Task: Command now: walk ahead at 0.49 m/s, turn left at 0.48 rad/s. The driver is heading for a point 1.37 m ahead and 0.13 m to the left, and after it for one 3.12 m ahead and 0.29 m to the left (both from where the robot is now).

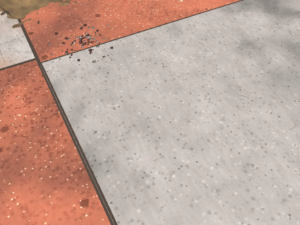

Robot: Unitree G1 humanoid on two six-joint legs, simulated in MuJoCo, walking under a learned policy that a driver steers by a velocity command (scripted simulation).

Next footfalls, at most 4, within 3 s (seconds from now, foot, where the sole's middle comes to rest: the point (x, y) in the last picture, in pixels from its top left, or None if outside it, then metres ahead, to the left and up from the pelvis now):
0.18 right None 0.32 -0.16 -0.74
0.68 left None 0.40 0.20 -0.78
1.22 right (147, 194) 0.60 0.01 -0.74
1.66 left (105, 143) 0.88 0.22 -0.74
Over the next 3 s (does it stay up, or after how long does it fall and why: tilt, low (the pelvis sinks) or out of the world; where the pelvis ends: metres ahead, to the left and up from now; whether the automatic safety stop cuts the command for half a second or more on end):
stays up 1.01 0.05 0.03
